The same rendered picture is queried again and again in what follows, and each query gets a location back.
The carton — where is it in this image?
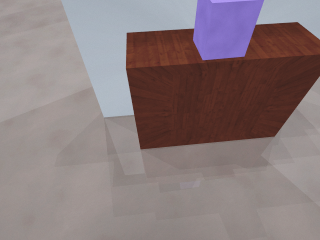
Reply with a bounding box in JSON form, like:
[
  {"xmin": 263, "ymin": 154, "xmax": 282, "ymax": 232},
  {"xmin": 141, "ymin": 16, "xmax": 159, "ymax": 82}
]
[{"xmin": 193, "ymin": 0, "xmax": 264, "ymax": 61}]

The pedestal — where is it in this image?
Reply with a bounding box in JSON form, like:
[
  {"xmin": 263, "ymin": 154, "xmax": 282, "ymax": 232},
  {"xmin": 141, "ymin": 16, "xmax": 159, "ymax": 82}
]
[{"xmin": 126, "ymin": 22, "xmax": 320, "ymax": 150}]

